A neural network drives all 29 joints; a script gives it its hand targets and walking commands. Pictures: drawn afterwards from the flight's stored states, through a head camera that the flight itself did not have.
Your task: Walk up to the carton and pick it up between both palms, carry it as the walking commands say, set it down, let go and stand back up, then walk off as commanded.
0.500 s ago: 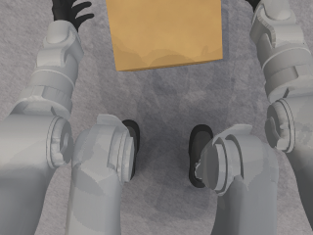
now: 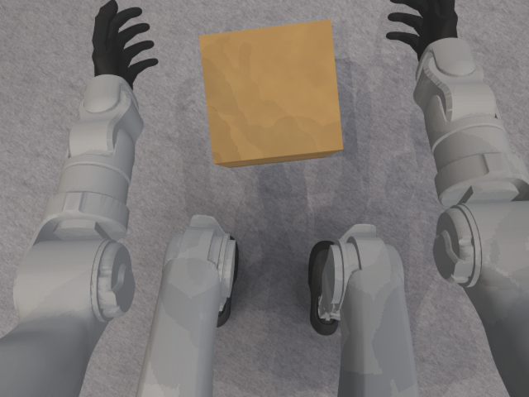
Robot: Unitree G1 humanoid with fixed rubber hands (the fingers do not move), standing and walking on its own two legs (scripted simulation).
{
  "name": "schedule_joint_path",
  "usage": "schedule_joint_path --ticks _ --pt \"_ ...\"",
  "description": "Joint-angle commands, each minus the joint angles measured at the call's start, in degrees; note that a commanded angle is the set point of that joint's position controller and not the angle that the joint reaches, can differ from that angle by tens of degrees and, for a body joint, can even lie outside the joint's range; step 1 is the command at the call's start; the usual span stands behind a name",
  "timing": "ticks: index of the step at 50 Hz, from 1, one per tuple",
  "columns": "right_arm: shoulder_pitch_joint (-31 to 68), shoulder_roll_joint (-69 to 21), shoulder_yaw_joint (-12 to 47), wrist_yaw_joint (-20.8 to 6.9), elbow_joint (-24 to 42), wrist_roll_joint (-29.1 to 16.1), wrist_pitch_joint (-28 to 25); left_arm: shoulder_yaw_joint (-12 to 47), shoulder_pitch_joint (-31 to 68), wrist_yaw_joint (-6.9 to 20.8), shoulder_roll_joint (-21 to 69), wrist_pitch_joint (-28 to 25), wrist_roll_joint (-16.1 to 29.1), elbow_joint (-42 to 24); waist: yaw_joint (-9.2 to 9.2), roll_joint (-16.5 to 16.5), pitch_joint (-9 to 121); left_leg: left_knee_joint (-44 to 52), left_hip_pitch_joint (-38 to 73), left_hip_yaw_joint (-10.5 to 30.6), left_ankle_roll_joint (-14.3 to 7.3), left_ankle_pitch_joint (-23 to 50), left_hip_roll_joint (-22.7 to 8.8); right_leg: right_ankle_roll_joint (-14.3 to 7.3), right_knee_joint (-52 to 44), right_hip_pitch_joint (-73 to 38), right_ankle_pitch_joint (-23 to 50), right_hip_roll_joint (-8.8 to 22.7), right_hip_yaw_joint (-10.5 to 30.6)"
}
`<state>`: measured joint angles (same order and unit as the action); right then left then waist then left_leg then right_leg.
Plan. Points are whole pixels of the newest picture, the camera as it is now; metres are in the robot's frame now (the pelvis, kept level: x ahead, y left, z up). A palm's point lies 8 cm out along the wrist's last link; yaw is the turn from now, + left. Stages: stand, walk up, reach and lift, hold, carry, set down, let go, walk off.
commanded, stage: set down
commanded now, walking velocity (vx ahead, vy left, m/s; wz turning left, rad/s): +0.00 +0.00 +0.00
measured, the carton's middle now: (271, 105) +0.52 +0.01 -0.34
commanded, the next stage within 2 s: let go in 0.92 s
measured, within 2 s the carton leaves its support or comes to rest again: neither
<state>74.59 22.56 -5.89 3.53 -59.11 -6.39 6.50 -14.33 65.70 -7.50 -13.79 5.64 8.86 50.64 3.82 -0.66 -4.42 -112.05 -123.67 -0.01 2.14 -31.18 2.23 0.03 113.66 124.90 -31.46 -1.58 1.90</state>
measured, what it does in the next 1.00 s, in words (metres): rises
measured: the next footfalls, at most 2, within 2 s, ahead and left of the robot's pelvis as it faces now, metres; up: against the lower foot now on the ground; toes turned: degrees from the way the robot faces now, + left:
none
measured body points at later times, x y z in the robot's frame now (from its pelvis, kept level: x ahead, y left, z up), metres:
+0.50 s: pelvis +0.02 +0.00 +0.14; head +0.33 -0.02 +0.47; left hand +0.51 +0.21 +0.03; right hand +0.56 -0.19 +0.03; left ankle +0.11 +0.12 -0.40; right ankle +0.10 -0.12 -0.40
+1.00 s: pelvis +0.05 +0.00 +0.24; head +0.33 -0.01 +0.58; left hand +0.51 +0.21 +0.12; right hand +0.55 -0.19 +0.12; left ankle +0.11 +0.12 -0.40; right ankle +0.10 -0.12 -0.40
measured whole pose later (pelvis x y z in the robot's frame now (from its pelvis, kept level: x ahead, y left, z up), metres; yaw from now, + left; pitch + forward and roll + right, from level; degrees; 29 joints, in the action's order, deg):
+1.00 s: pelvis +0.05 +0.00 +0.24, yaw -2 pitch +44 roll +1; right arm 58.3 15.0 -17.5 -2.0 -52.6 6.7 6.5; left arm -22.0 49.4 -0.3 -6.8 5.6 -5.0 42.2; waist 4.0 -1.5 5.4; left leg -57.6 -83.8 1.5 1.0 -17.4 1.6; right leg 0.5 58.6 84.4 -17.7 -2.1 3.3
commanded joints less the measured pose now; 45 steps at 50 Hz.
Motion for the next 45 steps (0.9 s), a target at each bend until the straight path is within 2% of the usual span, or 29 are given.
schedule_joint_path --ticks 1,16,24,37,41,45 --pt "14.11 5.46 -1.52 -0.4 7.8 1.12 -0.22 -1.55 10.45 0.51 -6.85 -0.24 -0.93 -7.73 1.84 -4.87 63.62 13.13 30.42 -4.63 0.95 15.58 1.51 1.31 -12.64 -37.74 12.88 -1.82 -2.72" --pt "7.37 3.27 -4.66 -2.55 14.29 4.53 2.48 -3.39 3.04 3.27 -5.17 2.17 -3.44 -14.52 2.18 -5.62 68.98 28.38 39.74 -5.21 1.29 22.28 2.33 1.52 -28.39 -52.5 20.55 -2.72 -3.04" --pt "3.94 2.12 -6.54 -3.73 13.67 5.84 1.64 -4.11 -0.02 4.26 -3.57 1.5 -5.05 -14.22 2.02 -5.24 67.62 37.36 45.6 -4.71 1.34 25.64 2.19 1.57 -37.55 -59.27 25.57 -2.63 -2.35" --pt "0.0 0.65 -9.13 -5.69 13.52 8.15 0.82 -5.86 -3.69 5.47 -0.62 0.94 -8.19 -15.0 1.97 -5.09 62.34 53.05 58.14 -3.78 0.35 26.23 1.97 1.33 -53.0 -69.13 25.23 -2.23 -1.05" --pt "-1.31 -0.78 -10.48 -6.59 9.65 10.03 -0.12 -7.32 -4.54 5.96 1.53 0.18 -10.74 -12.62 1.81 -4.47 54.58 55.95 58.96 -2.97 0.28 26.3 1.49 1.06 -56.05 -66.1 24.89 -1.81 -0.98" --pt "-2.66 -1.27 -11.86 -6.58 8.76 12.04 -0.86 -8.58 -5.72 6.29 2.03 -0.5 -13.04 -12.14 1.48 -4.31 55.78 57.06 61.35 -2.95 0.6 28.92 1.38 0.97 -57.29 -68.93 28.74 -1.76 -1.12"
